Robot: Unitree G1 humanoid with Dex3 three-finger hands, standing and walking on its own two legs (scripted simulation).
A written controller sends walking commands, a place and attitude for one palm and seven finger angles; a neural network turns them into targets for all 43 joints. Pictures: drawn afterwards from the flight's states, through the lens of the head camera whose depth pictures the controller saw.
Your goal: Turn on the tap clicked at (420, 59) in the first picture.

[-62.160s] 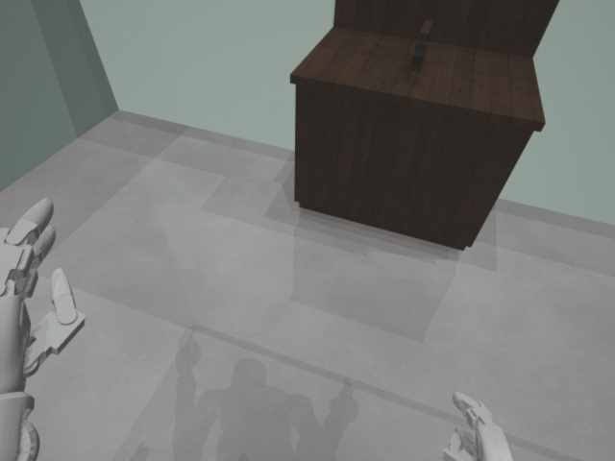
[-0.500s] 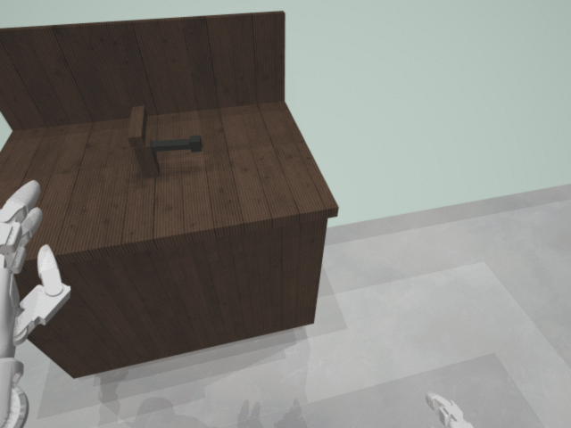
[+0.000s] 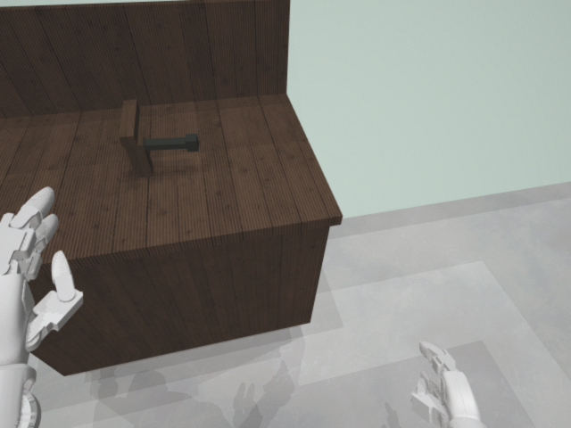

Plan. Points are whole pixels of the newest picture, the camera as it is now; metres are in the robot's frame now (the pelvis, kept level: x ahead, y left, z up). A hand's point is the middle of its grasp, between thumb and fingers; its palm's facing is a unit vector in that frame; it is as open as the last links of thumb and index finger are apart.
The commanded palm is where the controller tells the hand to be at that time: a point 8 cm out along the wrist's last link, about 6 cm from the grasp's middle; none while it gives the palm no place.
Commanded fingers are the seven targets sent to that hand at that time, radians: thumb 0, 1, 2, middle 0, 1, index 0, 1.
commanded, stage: stop stepping back and stand still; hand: left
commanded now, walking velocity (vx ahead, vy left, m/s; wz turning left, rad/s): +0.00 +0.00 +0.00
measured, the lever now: (192, 142) +0.67 +0.25 +0.00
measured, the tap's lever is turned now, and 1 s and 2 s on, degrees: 83 83 83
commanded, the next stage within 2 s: stand and check the lever's angle in 0.24 s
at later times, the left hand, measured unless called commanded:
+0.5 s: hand (50, 298) +0.21 +0.26 +0.15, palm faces +0.38 -0.85 -0.35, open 7.4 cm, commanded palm +0.16 +0.30 +0.17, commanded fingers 0.00 0.90 0.90 -0.20 -0.30 -0.20 -0.30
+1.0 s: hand (40, 300) +0.20 +0.27 +0.15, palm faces +0.39 -0.85 -0.35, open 7.4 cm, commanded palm +0.15 +0.30 +0.17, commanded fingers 0.00 0.90 0.90 -0.20 -0.30 -0.20 -0.30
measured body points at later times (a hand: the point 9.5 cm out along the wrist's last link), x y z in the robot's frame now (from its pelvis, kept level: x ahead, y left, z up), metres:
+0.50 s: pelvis -0.01 +0.02 +0.00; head +0.00 +0.03 +0.45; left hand +0.18 +0.30 +0.17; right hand +0.17 -0.21 -0.08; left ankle -0.02 +0.11 -0.74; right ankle +0.00 -0.10 -0.74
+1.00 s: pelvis -0.01 +0.03 +0.00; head -0.01 +0.03 +0.45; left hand +0.18 +0.31 +0.17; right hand +0.17 -0.20 -0.07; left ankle -0.02 +0.11 -0.74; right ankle +0.00 -0.10 -0.74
